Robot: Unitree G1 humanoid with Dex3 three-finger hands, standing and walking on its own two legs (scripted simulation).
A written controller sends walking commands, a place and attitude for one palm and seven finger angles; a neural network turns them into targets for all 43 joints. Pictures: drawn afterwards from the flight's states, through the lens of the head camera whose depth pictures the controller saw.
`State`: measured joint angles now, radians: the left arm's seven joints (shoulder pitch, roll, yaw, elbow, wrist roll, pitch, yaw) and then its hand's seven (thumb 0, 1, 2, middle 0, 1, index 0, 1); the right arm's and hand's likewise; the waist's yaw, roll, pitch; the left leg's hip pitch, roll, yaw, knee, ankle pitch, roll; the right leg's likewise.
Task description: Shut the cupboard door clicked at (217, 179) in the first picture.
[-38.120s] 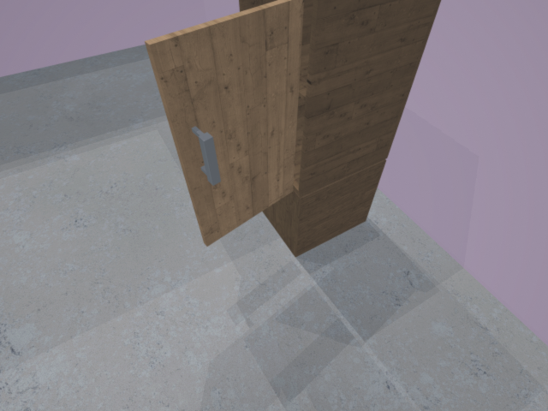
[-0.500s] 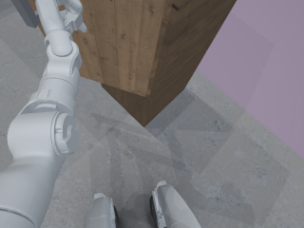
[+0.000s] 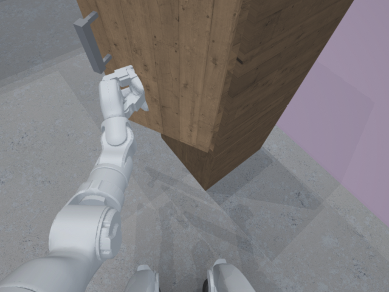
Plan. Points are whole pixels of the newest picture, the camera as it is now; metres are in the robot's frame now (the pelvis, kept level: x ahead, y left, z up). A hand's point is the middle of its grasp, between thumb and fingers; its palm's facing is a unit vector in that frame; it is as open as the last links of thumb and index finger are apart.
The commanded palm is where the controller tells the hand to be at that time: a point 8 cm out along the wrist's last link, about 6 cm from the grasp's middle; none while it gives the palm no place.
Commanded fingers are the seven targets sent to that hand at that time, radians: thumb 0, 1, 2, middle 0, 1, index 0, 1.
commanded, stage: pull the fist back off the door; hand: left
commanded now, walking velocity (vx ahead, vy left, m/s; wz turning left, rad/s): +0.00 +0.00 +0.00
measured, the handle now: (96, 43) +0.66 +0.18 +0.07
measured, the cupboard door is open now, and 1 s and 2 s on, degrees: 28 28 28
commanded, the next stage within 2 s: draw the hand back to the body in 0.06 s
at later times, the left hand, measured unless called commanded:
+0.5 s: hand (100, 109) +0.43 +0.13 +0.12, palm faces +0.16 -0.99 -0.02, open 3.1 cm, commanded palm +0.38 +0.18 +0.13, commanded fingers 0.00 0.90 0.90 -1.30 -1.50 -1.30 -1.50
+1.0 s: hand out of the picture +0.29 +0.22 +0.18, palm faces +0.20 -0.95 -0.25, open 3.5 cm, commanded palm +0.24 +0.26 +0.20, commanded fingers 0.00 0.90 0.90 -0.69 -0.84 -0.69 -0.84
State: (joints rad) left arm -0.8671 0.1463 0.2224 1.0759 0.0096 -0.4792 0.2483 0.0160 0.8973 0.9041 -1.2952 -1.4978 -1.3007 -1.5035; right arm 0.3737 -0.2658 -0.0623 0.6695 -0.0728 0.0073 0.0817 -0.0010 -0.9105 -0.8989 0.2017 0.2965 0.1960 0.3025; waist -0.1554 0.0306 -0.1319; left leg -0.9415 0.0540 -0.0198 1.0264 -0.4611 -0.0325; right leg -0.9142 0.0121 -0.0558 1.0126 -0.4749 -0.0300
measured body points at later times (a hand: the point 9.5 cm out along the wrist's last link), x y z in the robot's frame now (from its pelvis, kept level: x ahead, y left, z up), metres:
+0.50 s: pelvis +0.00 +0.01 +0.03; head +0.06 +0.00 +0.48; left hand +0.42 +0.19 +0.12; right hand +0.02 -0.23 -0.10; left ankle +0.01 +0.14 -0.67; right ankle +0.00 -0.10 -0.67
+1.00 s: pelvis +0.01 +0.03 +0.07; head -0.01 +0.01 +0.52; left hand +0.27 +0.27 +0.19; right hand +0.21 -0.18 +0.00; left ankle +0.01 +0.14 -0.67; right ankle +0.00 -0.10 -0.67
